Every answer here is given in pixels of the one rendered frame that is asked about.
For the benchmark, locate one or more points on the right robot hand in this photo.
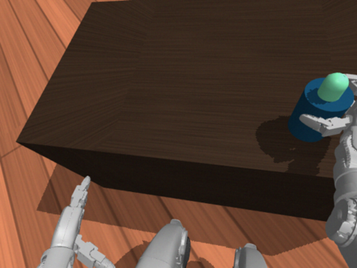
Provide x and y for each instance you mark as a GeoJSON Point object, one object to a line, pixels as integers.
{"type": "Point", "coordinates": [334, 126]}

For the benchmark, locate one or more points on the left robot arm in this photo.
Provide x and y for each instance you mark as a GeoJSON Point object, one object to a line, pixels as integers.
{"type": "Point", "coordinates": [57, 257]}

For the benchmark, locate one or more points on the right robot arm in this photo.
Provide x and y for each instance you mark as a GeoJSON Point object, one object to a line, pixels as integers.
{"type": "Point", "coordinates": [341, 226]}

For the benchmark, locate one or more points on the left robot hand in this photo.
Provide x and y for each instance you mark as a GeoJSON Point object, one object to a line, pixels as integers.
{"type": "Point", "coordinates": [67, 230]}

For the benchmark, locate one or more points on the bottle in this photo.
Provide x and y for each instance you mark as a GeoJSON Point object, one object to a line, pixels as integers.
{"type": "Point", "coordinates": [323, 97]}

